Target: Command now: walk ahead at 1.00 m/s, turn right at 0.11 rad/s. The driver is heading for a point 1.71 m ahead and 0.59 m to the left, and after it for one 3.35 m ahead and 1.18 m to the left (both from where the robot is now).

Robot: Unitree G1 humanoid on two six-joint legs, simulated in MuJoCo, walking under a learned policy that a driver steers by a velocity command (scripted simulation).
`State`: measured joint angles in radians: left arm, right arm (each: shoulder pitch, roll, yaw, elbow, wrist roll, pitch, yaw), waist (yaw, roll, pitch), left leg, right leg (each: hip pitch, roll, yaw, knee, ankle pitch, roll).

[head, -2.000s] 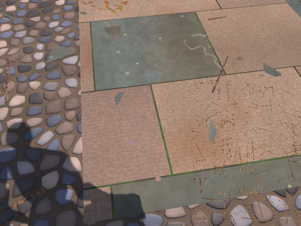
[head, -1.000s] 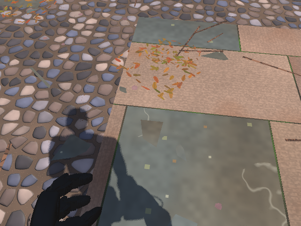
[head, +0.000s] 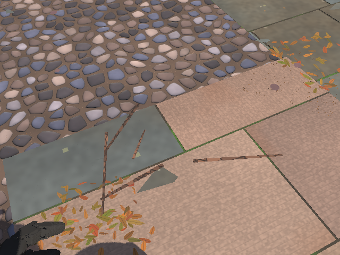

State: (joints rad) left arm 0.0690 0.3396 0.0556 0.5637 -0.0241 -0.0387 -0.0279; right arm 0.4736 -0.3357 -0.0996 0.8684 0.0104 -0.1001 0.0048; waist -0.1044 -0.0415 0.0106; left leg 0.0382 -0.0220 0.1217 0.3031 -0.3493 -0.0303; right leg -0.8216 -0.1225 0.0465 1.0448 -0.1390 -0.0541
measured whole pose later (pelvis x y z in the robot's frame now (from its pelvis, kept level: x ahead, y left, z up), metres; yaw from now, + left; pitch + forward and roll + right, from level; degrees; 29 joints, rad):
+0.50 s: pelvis +0.45 +0.02 -0.01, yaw +18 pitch -1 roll -4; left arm 0.40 0.32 0.08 0.83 0.01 -0.09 0.01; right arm 0.10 -0.31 -0.05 0.66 0.03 -0.02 0.05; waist 0.07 0.01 0.03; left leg -0.81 0.13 0.06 0.91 0.06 0.07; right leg 0.20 -0.01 -0.29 0.25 -0.41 0.08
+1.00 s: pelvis +0.84 +0.21 -0.01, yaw +39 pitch +1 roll -1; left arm -0.04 0.25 0.04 0.60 0.01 -0.14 -0.05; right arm 0.41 -0.23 -0.04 0.79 0.00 -0.04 -0.04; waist -0.10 -0.04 0.05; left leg 0.05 -0.14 -0.17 0.48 -0.49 0.13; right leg -0.61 0.04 -0.01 0.45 0.26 -0.02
